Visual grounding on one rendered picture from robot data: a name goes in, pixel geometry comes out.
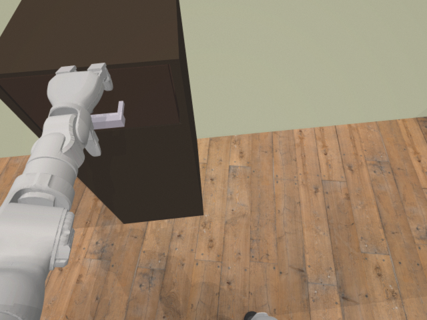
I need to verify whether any drawer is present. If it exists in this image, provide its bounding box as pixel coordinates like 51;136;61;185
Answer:
0;64;179;131

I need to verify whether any left robot forearm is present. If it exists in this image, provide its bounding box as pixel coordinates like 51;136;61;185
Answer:
0;103;91;216

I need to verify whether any robot left hand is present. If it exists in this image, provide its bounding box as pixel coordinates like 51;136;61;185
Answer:
47;63;113;157

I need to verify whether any robot left upper arm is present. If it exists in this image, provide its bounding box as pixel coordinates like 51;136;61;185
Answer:
0;203;75;320

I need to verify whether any handle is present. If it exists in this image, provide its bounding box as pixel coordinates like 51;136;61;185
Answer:
91;101;125;129

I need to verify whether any cabinet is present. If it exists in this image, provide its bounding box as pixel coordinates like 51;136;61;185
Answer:
0;0;203;224

